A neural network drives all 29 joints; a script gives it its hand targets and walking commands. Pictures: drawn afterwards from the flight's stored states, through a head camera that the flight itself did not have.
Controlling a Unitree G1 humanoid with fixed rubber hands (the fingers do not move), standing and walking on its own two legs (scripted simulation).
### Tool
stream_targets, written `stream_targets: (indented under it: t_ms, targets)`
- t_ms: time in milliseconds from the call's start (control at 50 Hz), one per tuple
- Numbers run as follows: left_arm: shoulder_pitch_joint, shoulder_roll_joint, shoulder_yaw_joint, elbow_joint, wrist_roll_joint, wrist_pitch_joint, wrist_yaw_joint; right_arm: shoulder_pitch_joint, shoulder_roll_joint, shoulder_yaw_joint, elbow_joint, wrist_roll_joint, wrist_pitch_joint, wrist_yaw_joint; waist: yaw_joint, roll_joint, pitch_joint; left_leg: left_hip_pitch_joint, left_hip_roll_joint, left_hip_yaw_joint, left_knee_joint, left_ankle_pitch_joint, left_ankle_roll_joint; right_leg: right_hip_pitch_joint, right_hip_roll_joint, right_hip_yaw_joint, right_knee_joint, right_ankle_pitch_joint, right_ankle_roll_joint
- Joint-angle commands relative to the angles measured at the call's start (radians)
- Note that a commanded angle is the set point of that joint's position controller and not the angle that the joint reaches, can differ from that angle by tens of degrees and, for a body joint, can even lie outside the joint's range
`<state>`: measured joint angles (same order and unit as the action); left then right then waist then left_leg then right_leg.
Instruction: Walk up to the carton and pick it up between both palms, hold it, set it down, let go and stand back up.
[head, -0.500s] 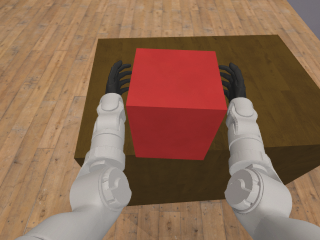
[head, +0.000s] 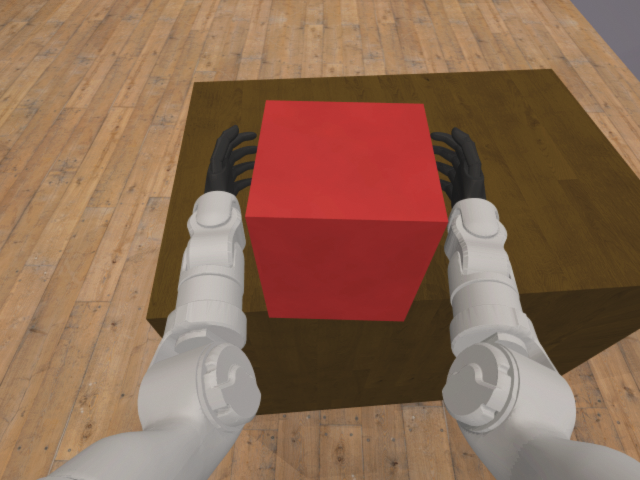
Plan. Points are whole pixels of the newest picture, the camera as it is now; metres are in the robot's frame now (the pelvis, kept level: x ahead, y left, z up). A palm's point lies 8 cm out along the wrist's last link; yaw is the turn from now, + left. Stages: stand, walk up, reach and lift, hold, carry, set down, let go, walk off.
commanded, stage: reach and lift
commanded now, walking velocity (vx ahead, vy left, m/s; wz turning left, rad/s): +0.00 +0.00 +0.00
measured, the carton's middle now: (340, 219) +0.45 +0.01 +0.03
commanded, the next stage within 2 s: none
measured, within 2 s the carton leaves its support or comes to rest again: leaves its support in 0.88 s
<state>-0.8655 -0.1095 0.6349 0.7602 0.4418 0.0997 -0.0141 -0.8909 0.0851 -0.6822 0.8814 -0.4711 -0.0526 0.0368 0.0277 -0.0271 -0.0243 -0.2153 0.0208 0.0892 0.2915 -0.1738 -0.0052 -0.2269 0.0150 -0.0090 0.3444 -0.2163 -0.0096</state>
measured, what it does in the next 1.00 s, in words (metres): stands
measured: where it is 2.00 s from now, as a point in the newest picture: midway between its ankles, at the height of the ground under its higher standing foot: outside the picture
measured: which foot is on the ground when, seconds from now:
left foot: down 0.00-1.00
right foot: down 0.00-1.00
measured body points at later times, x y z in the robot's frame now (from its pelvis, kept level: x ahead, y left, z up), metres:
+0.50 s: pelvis +0.00 +0.00 +0.00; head +0.03 +0.01 +0.45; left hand +0.43 +0.17 +0.11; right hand +0.44 -0.14 +0.12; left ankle -0.02 +0.12 -0.75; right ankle -0.03 -0.10 -0.75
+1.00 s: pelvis -0.03 +0.00 +0.00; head -0.05 +0.02 +0.45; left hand +0.37 +0.18 +0.13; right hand +0.39 -0.13 +0.14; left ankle -0.02 +0.12 -0.75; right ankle -0.03 -0.10 -0.75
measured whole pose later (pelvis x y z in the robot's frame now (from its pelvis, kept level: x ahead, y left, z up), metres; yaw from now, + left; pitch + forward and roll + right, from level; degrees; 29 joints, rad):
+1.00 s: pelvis -0.03 +0.00 +0.00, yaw +1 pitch -1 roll +0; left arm -0.80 -0.06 0.49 0.76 0.34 0.25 0.03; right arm -0.82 0.05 -0.53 0.97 -0.29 -0.01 -0.04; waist 0.01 -0.05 -0.04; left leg -0.14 0.02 0.06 0.30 -0.14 0.00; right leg -0.12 0.01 -0.05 0.32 -0.17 -0.02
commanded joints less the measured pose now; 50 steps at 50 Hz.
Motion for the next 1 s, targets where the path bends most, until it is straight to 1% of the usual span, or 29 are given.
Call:
stream_targets:
  t_ms: [0, 120, 200, 320, 440, 660, 840, 940, 980]
  targets:
    - [-0.366, -0.316, -0.199, 0.061, 0.002, 0.024, -0.058, -0.358, 0.401, 0.225, 0.086, -0.021, -0.005, 0.131, 0.011, -0.001, -0.362, 0.325, -0.005, 0.032, 0.076, 0.462, 0.014, -0.012, -0.005, -0.104, -0.003, 0.452, 0.109]
    - [-0.357, -0.328, -0.215, 0.06, 0.0, 0.027, -0.058, -0.355, 0.406, 0.241, 0.091, -0.008, -0.013, 0.13, 0.013, 0.006, -0.368, 0.325, -0.004, 0.032, 0.077, 0.471, 0.013, -0.001, -0.005, -0.104, -0.004, 0.456, 0.103]
    - [-0.348, -0.333, -0.224, 0.057, -0.003, 0.026, -0.058, -0.353, 0.411, 0.264, 0.089, 0.004, -0.021, 0.125, 0.014, 0.011, -0.372, 0.308, -0.006, 0.031, 0.076, 0.47, 0.014, 0.032, -0.009, -0.101, 0.007, 0.494, 0.103]
    - [-0.334, -0.345, -0.249, 0.051, -0.016, 0.033, -0.063, -0.35, 0.416, 0.305, 0.083, 0.029, -0.031, 0.117, 0.014, 0.003, -0.373, 0.292, -0.007, 0.028, 0.074, 0.47, 0.016, 0.077, -0.009, -0.101, 0.017, 0.529, 0.1]
    - [-0.334, -0.36, -0.297, 0.03, -0.045, 0.038, -0.063, -0.364, 0.424, 0.362, 0.074, 0.067, -0.051, 0.105, 0.013, 0.001, -0.388, 0.292, -0.004, 0.024, 0.083, 0.495, 0.014, 0.106, -0.009, -0.099, 0.024, 0.569, 0.093]
    - [-0.391, -0.382, -0.395, -0.024, -0.112, 0.066, -0.063, -0.426, 0.428, 0.445, 0.039, 0.148, -0.059, 0.075, 0.001, 0.003, -0.434, 0.258, -0.008, 0.016, 0.072, 0.458, 0.006, 0.206, -0.008, -0.087, 0.028, 0.594, 0.081]
    - [-0.51, -0.389, -0.448, -0.067, -0.158, 0.097, -0.057, -0.523, 0.416, 0.443, 0.003, 0.188, -0.036, 0.061, -0.018, 0.014, -0.45, 0.255, -0.013, 0.01, 0.041, 0.338, -0.006, 0.225, -0.007, -0.084, -0.006, 0.466, 0.068]
    - [-0.575, -0.367, -0.416, -0.042, -0.15, 0.131, -0.064, -0.562, 0.396, 0.382, 0.033, 0.174, 0.003, 0.063, -0.028, 0.012, -0.381, 0.235, -0.017, 0.012, -0.003, 0.181, -0.002, 0.194, -0.013, -0.085, -0.041, 0.29, 0.064]
    - [-0.588, -0.353, -0.384, -0.022, -0.136, 0.147, -0.068, -0.575, 0.388, 0.352, 0.049, 0.164, 0.018, 0.066, -0.023, 0.01, -0.343, 0.227, -0.017, 0.017, -0.022, 0.118, 0.003, 0.175, -0.015, -0.087, -0.056, 0.21, 0.065]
